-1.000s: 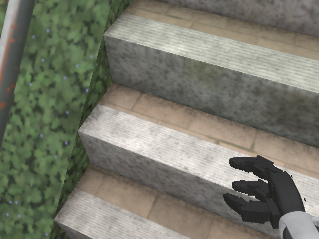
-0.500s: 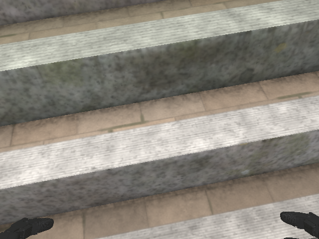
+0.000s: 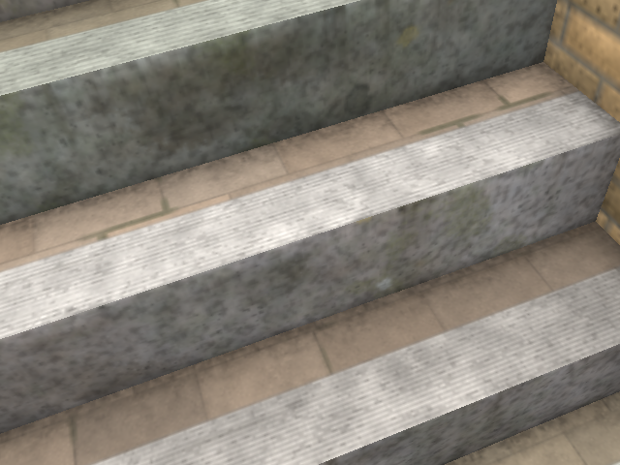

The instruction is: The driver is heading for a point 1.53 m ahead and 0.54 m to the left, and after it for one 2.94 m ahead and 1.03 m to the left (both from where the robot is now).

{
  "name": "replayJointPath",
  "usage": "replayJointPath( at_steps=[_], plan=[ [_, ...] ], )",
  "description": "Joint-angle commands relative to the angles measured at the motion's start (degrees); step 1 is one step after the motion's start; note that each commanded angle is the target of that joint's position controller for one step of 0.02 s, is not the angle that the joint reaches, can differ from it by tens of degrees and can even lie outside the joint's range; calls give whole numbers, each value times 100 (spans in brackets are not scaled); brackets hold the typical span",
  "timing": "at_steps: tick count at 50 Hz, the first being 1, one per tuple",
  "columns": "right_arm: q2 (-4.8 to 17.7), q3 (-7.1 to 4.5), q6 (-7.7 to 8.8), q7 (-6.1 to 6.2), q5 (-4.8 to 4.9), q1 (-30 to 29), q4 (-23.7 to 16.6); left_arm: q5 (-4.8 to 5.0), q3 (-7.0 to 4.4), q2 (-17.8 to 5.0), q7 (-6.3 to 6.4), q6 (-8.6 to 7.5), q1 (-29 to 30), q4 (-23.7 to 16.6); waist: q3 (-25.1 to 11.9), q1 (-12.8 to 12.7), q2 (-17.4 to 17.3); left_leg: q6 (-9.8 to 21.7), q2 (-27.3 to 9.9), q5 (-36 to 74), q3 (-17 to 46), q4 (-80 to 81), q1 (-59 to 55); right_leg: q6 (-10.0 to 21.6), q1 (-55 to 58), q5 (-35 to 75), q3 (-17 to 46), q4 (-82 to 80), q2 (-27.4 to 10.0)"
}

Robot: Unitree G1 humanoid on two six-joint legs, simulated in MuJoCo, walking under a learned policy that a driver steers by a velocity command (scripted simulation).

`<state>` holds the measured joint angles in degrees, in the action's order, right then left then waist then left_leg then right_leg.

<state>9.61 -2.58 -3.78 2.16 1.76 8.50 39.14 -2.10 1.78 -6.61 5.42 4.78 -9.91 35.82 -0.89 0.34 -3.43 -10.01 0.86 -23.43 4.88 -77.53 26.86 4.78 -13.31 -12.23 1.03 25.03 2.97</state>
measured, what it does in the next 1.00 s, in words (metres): walks ahead, turning left: left foot, then right foot 0.21 m higher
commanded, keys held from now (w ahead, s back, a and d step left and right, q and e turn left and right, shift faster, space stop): w+q+shift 0.50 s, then w+shift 0.50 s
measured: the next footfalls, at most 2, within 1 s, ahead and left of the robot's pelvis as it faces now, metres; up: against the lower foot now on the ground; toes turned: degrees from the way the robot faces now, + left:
left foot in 0.16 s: -0.07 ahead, +0.07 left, +0.00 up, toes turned +9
right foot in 0.54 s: +0.24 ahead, -0.04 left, +0.21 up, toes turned +30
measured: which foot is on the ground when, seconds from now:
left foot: up 0.00-0.14, down 0.16-0.58, up 0.60-1.00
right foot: down 0.00-0.14, up 0.16-0.52, down 0.54-1.00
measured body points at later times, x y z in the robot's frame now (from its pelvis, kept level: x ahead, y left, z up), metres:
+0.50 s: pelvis +0.04 +0.01 +0.00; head +0.09 +0.06 +0.45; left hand +0.26 +0.25 -0.03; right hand +0.12 -0.25 -0.11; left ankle -0.11 +0.07 -0.74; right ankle +0.18 -0.06 -0.47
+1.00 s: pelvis +0.25 +0.16 +0.21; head +0.30 +0.20 +0.66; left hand +0.03 +0.26 +0.08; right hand +0.60 +0.30 +0.24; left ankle +0.30 +0.36 -0.26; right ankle +0.21 -0.06 -0.53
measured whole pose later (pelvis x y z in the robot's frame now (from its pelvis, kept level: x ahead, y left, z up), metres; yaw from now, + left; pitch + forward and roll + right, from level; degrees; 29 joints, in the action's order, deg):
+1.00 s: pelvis +0.25 +0.16 +0.21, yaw +36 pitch +6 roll +3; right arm 3.8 2.4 0.6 -0.4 -1.5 -16.3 22.6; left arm -0.6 -2.2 -7.9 1.9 -8.7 -31.1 59.5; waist 2.3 -6.3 3.1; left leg 9.8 -4.3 -29.2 -4.6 -103.3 78.3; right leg 1.1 6.7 -13.2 -4.5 2.4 -7.9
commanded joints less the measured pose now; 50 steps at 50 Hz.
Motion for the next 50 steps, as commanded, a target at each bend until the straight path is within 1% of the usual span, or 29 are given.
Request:
replayJointPath(
  at_steps=[1, 4, 6, 7, 8, 9, 10, 11, 12, 13, 17, 19, 23, 24, 25, 27, 28, 29, 30, 31, 32, 34, 36, 37, 40, 43, 46, 48, 50],
  plan=[
    [186, 28, -174, 32, -346, -516, -637, 25, -502, -1131, 38, -279, -662, -196, -149, -483, 1818, 572, 200, -1310, -973, 2425, -519, 941, 457, 1926, 630, -858, -1463],
    [514, -87, -89, 104, -340, -25, -614, 91, -632, -1078, -65, -459, -502, -249, -360, -346, 1468, 1369, 125, -262, -1058, 3896, -1186, 871, 181, -318, 1092, -1053, -1692],
    [541, -120, 52, -36, -366, 216, -403, 170, -668, -1012, -78, -424, -389, -262, 34, -230, 505, 1533, 355, -100, -1113, 5700, -1451, 625, 20, -1243, 594, -323, -1260],
    [381, -77, 242, -150, -138, -33, -249, 377, -624, -1018, -59, -415, 614, -744, 209, -74, -88, 1572, -123, 661, -740, 5971, -1488, 454, -386, -1069, 322, 697, -1064],
    [401, -42, 395, -246, -228, 608, -23, 327, -556, -681, -115, -485, 1021, -986, -263, 141, -854, 1809, -662, 1809, 467, 5656, -2851, 11, -2048, -1297, -255, 3102, -598],
    [1690, -388, 619, -238, -292, 737, -244, 206, -492, -549, -189, -667, 1067, -1201, -357, 294, -1814, 3220, -2176, 1913, 3816, 6035, -3293, -602, -4055, -2052, 0, 5645, 281],
    [1747, -434, 762, -162, -218, 670, -210, 229, -487, -619, -357, -836, 868, -1152, -381, 338, -1125, 3851, -2620, 306, 4497, 6463, -3564, -832, -5265, -1932, 740, 8047, 93],
    [1379, -305, 799, -68, -218, 576, -74, 333, -449, -610, -484, -960, 880, -1177, 197, 147, -737, 3433, -2343, 46, 3704, 6305, -3614, -868, -6224, -1466, 847, 9104, -162],
    [1361, -328, 634, -73, -551, 627, -170, -400, -280, -312, -449, -928, 1429, -1187, 452, 273, -8, 3195, -1631, 324, 2519, 6096, -2780, -588, -6571, -837, 20, 9974, -331],
    [1212, -271, 631, -48, -502, 955, -47, -471, -218, -235, -458, -913, 1482, -1247, 371, 261, 229, 3002, -1260, 974, 2303, 5857, -2869, -484, -6690, -832, -92, 10466, -290],
    [1062, -222, 767, -34, -332, 1962, 582, -414, 51, 123, -543, -725, 2105, -1651, 346, 323, 259, 2582, -713, 1662, 1795, 5839, -2176, -343, -6750, -1511, -413, 10662, -290],
    [1150, -238, 802, 10, -368, 1914, 573, -377, 85, 73, -528, -658, 2241, -1847, 427, 335, -233, 2642, -675, 1976, 1998, 6151, -1991, -372, -6780, -1518, -544, 10422, -332],
    [1342, -320, 763, 149, -300, 2096, 685, -297, 157, -17, -452, -526, 2653, -2286, 130, 379, -162, 2614, -807, 2559, 2257, 6838, -2354, -378, -6193, -1602, -375, 8348, -572],
    [1300, -363, 738, 259, -293, 2026, 682, -301, 250, 234, -457, -517, 2861, -2463, -84, 335, -336, 2557, -1072, 3593, 2239, 7137, -2320, -153, -5503, -2298, 51, 8011, -685],
    [1248, -332, 655, 243, -246, 1103, 356, -176, 328, 255, -490, -490, 2082, -2127, -455, -233, -206, 2437, -827, 4687, 1252, 7533, -1041, -19, -3045, -3116, -485, 5906, -348],
    [1549, -394, 857, 85, -87, 1379, 302, 148, -220, -396, -382, -477, 442, -1440, -1555, -823, -675, 2420, -1105, 11422, 1076, 5793, -1410, -21, -500, -3281, -985, 5139, 480],
    [1844, -526, 1084, -92, 49, 630, 280, 67, -514, -945, -253, -530, -997, -1064, -2382, -1789, -474, 2246, -1030, 11499, 813, 4005, -1025, 97, 759, -2645, -57, 4323, 187],
    [1523, -506, 1193, -328, 226, -198, -241, -257, -746, -1717, -140, -619, -1744, -673, -2752, -2026, 1982, 1903, -19, 8950, 692, 1818, 309, 384, 1509, -4819, 2815, 2069, -931],
    [725, -369, 1288, -456, -214, -734, -408, -95, -837, -1879, -8, -542, -1804, -381, -2488, -1911, 3983, 1955, 961, 3008, 950, -208, 1386, 333, 1345, -5152, 5639, -653, -1732],
    [294, -236, 1248, -507, -591, -720, -576, 21, -746, -1337, -23, -493, -838, -437, -1864, -1299, 2762, 1973, 952, 2516, 1421, -2233, 1922, 610, 441, -5318, 6124, -857, -1635],
    [-8, -104, 1144, -542, -728, -505, -609, 57, -597, -807, -70, -510, 64, -366, -1127, -588, 1399, 1958, 741, 2635, 1094, -3073, 2229, 897, -439, -5139, 5403, 60, -1635],
    [-520, 176, 925, -399, -605, -635, -789, 50, -372, 56, -136, -783, -68, 627, -13, 91, 54, 1847, 590, 2497, 1091, -3655, 2751, 836, -1509, -2884, 3515, 845, -1471],
    [-595, 299, 716, -253, -450, -418, -766, -106, -316, 304, -280, -988, -610, 1282, 317, 186, 528, 1701, 697, 1472, 959, -5010, 3572, 795, -1251, -1686, 2550, 355, -1453],
    [-567, 328, 677, -218, -452, -413, -829, -27, -348, 243, -371, -1155, -726, 1393, 425, 224, 484, 1726, 558, 1053, 1040, -5008, 4029, 748, -915, -1081, 2170, 8, -1492],
    [46, 250, 565, -142, -376, -1232, -1119, 47, -464, -439, -485, -1425, -543, 1419, 891, 270, 53, 1640, 336, 873, 606, -3598, 3884, 603, -1260, 277, 967, -886, -1425],
    [-204, 262, 487, -63, -402, -2172, -1510, 42, -563, -885, -391, -1580, -1445, 1770, 787, -108, 365, 1692, 120, 63, 56, -4779, 5207, 975, 109, 778, 938, -1773, -1931],
    [-400, 336, 552, -115, -381, -3161, -1984, 3, -590, -884, -338, -1577, -2315, 2116, 798, -524, 565, 1951, -390, -1354, -227, -5026, 6885, 813, 2083, 529, 653, -2202, -2197],
    [-458, 499, 509, -253, -419, -3663, -2368, 106, -494, -646, -282, -1434, -2578, 2324, 537, -648, 616, 2002, -734, -1051, -1021, -2932, 5579, 660, 1794, 1146, 108, -3016, -1804],
    [-922, 711, 504, -387, -121, -3021, -2165, 384, -486, -834, -343, -1313, -2215, 2056, -284, -465, 833, 2034, -352, -217, -1767, 361, 904, 720, -168, 4995, -612, -2781, -1361]
  ],
)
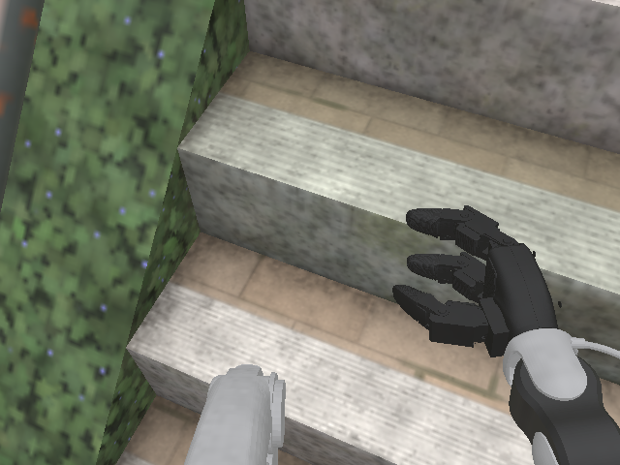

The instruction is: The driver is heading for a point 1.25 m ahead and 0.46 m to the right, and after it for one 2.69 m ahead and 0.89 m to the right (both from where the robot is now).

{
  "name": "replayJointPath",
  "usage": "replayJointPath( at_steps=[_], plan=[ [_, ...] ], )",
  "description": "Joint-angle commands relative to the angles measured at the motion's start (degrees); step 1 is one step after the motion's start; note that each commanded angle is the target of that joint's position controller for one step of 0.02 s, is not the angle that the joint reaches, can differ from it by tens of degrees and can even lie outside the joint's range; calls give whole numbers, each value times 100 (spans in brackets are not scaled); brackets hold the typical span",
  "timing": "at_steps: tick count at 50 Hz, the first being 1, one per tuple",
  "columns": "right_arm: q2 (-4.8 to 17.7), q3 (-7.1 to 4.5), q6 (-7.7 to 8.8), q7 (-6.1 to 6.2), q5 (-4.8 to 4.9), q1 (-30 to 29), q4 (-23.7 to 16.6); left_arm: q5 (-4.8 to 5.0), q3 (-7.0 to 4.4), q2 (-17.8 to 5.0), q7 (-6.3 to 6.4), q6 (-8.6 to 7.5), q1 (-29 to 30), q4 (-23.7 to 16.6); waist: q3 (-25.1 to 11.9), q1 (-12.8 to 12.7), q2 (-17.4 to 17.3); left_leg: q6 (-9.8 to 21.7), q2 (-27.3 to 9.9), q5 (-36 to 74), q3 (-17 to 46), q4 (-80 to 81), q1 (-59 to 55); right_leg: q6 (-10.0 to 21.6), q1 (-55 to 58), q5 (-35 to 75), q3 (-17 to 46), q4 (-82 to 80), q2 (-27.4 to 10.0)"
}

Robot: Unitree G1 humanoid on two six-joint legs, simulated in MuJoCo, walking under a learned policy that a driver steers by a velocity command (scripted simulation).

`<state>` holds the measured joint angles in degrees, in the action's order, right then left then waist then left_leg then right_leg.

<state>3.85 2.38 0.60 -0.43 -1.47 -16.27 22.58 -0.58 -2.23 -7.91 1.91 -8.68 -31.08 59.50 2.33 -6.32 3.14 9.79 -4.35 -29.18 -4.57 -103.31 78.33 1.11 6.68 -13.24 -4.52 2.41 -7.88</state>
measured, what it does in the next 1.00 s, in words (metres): climbs, turning right: left foot 0.21 m higher, then right foot 0.21 m higher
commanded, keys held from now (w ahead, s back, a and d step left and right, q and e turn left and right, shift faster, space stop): w+shift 0.06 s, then w+e+shift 0.82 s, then w+shift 0.12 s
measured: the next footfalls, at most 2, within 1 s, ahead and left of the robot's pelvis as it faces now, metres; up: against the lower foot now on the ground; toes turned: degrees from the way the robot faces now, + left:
left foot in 0.04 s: +0.25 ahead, +0.14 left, +0.21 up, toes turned +7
right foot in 0.78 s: +0.39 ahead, -0.11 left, +0.42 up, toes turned -19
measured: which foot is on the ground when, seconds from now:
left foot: up 0.00-0.02, down 0.04-0.80, up 0.82-1.00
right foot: down 0.00-0.08, up 0.10-0.76, down 0.78-1.00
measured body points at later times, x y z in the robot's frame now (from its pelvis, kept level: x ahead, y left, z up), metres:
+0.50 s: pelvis +0.20 +0.07 +0.20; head +0.21 +0.11 +0.65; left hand +0.45 +0.19 +0.11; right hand +0.16 -0.18 +0.08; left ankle +0.21 +0.14 -0.54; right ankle +0.21 -0.10 -0.17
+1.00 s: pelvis +0.38 -0.06 +0.38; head +0.43 -0.06 +0.83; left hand +0.57 +0.14 +0.24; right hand +0.57 -0.36 +0.40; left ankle +0.29 +0.16 -0.03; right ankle +0.36 -0.09 -0.33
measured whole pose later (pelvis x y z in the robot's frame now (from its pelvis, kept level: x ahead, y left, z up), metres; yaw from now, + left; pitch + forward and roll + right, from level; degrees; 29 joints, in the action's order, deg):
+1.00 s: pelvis +0.38 -0.06 +0.38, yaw -37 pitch +10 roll -1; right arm 6.9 1.4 8.7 -2.2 -4.6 -9.2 27.7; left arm -1.3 -5.1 -14.2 3.9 -1.7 -19.6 45.4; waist -6.0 -5.3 2.5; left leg 2.3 3.6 -12.0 2.8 -115.0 32.2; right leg 9.7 -32.1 -15.8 3.9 42.8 13.5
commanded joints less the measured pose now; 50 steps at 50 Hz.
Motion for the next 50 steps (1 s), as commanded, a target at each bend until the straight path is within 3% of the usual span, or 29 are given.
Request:
replayJointPath(
  at_steps=[1, 2, 3, 4, 5, 7, 9, 12, 13, 14, 16, 17, 21, 26, 29, 31, 34, 35, 36, 37, 38, 40, 41, 42, 43, 44, 45, 47, 50],
  plan=[
    [116, -60, 29, -94, 244, 1176, 165, 180, -245, -1566, -75, -64, 129, -641, -1875, 743, 727, -159, 846, 196, -979, 2561, -6161, 1147, -2001, 8887, 75, 888, -578],
    [581, -294, -122, 68, 240, 2797, 633, 370, -553, -2333, -229, -251, 556, -808, -2928, 1529, 1323, -60, 840, 1042, -545, 3202, -6899, 773, -1273, 11375, 287, 2412, -830],
    [1307, -551, -117, 88, 104, 3472, 948, 540, -603, -2329, -383, -359, 1016, -1071, -3502, 1871, 1018, 83, 856, 943, 565, 4321, -7667, 555, -1527, 10242, 560, 4006, -554],
    [1762, -733, -26, 211, 38, 3649, 1238, 580, -530, -1586, -574, -402, 1168, -1383, -3529, 1807, -1108, 1117, -835, 3776, 2888, 5945, -8833, -88, -3633, 5252, 753, 6896, 676],
    [1955, -771, 111, 301, 76, 3442, 1084, 239, -441, -1107, -559, -256, 1508, -1633, -4150, 1768, -1429, 1221, -1623, 5593, 4399, 7085, -8282, -360, -3733, 326, 1479, 10367, 1810],
    [1807, -840, 132, 309, 207, 2330, 1190, -209, -405, -484, -187, 235, 1621, -2117, -3045, 862, -213, 978, -1848, 4467, 3173, 6777, -7456, -191, -5408, 152, 1412, 11828, 1273],
    [696, -543, 202, 284, 201, 1625, 1572, -465, -184, 102, 32, 678, 1402, -2249, -1262, 107, -629, 364, -1339, 1044, 2225, 7102, -5355, 125, -5866, 428, 1310, 11943, 808],
    [312, -319, 229, 338, 100, 1516, 1850, -363, -126, -106, 317, 1211, 1555, -2435, 106, -325, -323, 222, -1423, 1485, 1124, 8067, -3708, -30, -5936, 716, 928, 11439, 678],
    [516, -320, 301, 432, -40, 1710, 1832, -296, -148, -394, 322, 1250, 1862, -2485, 103, -144, 80, 227, -1462, 2433, 591, 8151, -3954, -54, -5836, 957, 721, 10894, 742],
    [1073, -494, 556, 426, -287, 2189, 2082, -171, -99, -168, 319, 1228, 1976, -2474, -482, -42, -246, 397, -1862, 1431, 891, 8464, -4516, 167, -6167, 1418, 488, 12136, 918],
    [1063, -509, 725, 440, -11, 2681, 2311, -213, -176, -287, 330, 1127, 1938, -2481, -536, 83, -79, 5, -1770, 920, 607, 8624, -5569, 410, -6917, 1390, 776, 12499, 903],
    [1388, -572, 770, 345, 5, 3019, 2540, -146, -98, -121, 228, 1103, 2275, -2595, -442, 165, -33, -197, -1821, 310, 655, 8757, -5954, 567, -7599, 1296, 879, 12433, 907],
    [1431, -653, 776, 219, 3, 3706, 2988, 35, 134, 520, -92, 1020, 3002, -2680, -245, 348, 146, -1074, -1867, 846, 227, 8618, -7731, 973, -9867, 1138, 1345, 13399, 1100],
    [1549, -575, 853, 128, 199, 3668, 2675, 72, 46, 44, 93, 1135, 3641, -2750, 144, 301, -662, -1031, -1689, 903, -748, 9510, -6747, 651, -9179, 1071, 309, 11904, 861],
    [1407, -616, 702, 126, 11, 4430, 2834, 210, -7, 215, 65, 929, 3821, -2691, -232, 513, -1625, -917, -1677, 330, -828, 9491, -8224, 744, -9774, 385, 535, 12213, 674],
    [1262, -602, 739, 109, -102, 4693, 2885, -60, -48, 82, 118, 1002, 4385, -2871, -33, 630, -1324, -873, -1642, 625, -1021, 9689, -8679, 748, -10048, 36, 150, 12038, 519],
    [1506, -626, 753, 232, 70, 4660, 2883, 75, 129, 13, -93, 1105, 5200, -3341, 376, 732, -1445, -654, -1528, 3188, -1711, 10792, -8406, 934, -8814, -1666, -763, 9657, 211],
    [1514, -558, 698, 286, 211, 4324, 2854, 121, 176, 217, -97, 1230, 4449, -3068, -139, 348, -1244, -617, -1146, 6269, -2286, 10266, -8056, 1103, -7030, -1693, -1125, 9018, 554],
    [1751, -589, 633, 382, 477, 4129, 2684, 248, 60, -65, -139, 1303, 3902, -2685, -551, 233, -757, -425, -1043, 9829, -2261, 9568, -7703, 1017, -5615, -1933, -1664, 8167, 1173],
    [2353, -708, 571, 437, 587, 4009, 2545, 78, -43, -296, -112, 1344, 2588, -2595, -1273, -258, -1459, -199, -1540, 12978, -2072, 8469, -8105, 976, -4588, -2887, -1752, 8468, 1500],
    [2753, -811, 568, 229, 561, 3269, 2249, -111, -141, -697, -122, 1275, 1050, -2293, -2292, -810, -1863, 123, -1793, 14527, -1861, 6792, -8450, 1231, -3592, -3048, -870, 8418, 1663],
    [2636, -935, 627, -204, 434, 2547, 1823, 8, -404, -1436, -206, 1155, 416, -2218, -2442, -807, -1437, 181, -1420, 10985, -1035, 4053, -6662, 1500, -2095, -3496, 1133, 5489, 1945],
    [1720, -742, 718, -372, 262, 2272, 1227, 6, -680, -2198, -223, 1173, 1730, -2542, -2079, -122, 732, -333, 270, 4000, -581, 1317, -4102, 2237, -1667, -5053, 5214, 2794, 649],
    [1150, -606, 855, -507, -127, 1662, 630, -51, -650, -1948, -237, 1139, 2613, -2995, -2073, 132, 162, -604, 781, 3150, 1092, -1616, -2840, 2415, -1895, -4747, 6680, 1690, 401],
    [636, -412, 793, -442, -383, 1093, 233, -41, -553, -1574, -165, 1047, 2804, -2783, -1696, 281, -193, -583, 619, 3194, 1470, -2876, -2381, 2225, -2649, -4066, 6167, 1834, 468],
    [248, -199, 791, -272, -426, 950, -81, -206, -456, -1359, -91, 886, 1922, -2224, -937, 310, -345, -530, 597, 2872, 1288, -3400, -1656, 1913, -2939, -3592, 5945, 1716, 484],
    [238, -75, 838, -160, -592, 828, -41, 51, -307, -737, 50, 739, 873, -1744, -406, -18, -719, -475, 611, 2884, 1021, -1873, -1704, 1611, -2231, -872, 5267, 2356, 1312],
    [567, -137, 951, -165, -496, 756, -51, -74, -438, -1159, 217, 689, 345, -1509, -678, -119, -806, -672, 935, 1752, 692, -1262, -1136, 1684, -219, 3180, 4266, 3071, 1229],
    [539, -59, 869, -146, -203, 370, 9, -77, -476, -1058, 344, 513, -695, -1121, -1581, -276, -293, -854, 994, 761, 692, -814, -1114, 1477, 1604, 5527, 3302, 3050, 889]
  ],
)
